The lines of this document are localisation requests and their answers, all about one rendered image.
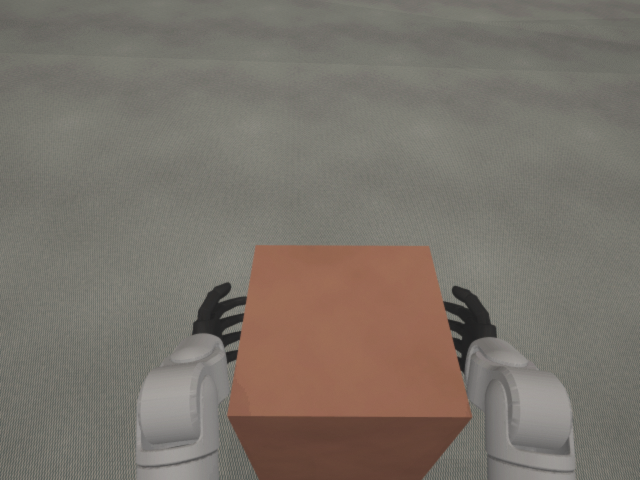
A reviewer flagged carton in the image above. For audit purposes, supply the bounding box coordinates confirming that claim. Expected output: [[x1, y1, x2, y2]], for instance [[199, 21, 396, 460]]
[[227, 245, 472, 480]]

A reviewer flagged right robot forearm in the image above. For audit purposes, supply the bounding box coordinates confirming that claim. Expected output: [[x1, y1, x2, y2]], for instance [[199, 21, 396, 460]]
[[465, 337, 576, 480]]

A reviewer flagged robot right hand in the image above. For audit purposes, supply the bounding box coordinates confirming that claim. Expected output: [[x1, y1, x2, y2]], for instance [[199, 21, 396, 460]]
[[443, 286, 497, 375]]

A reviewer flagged left robot forearm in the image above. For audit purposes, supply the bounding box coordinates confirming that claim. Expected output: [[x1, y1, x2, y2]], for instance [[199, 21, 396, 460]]
[[135, 333, 230, 480]]

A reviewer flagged robot left hand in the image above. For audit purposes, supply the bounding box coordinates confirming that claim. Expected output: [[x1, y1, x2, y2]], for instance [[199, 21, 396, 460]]
[[192, 282, 247, 364]]

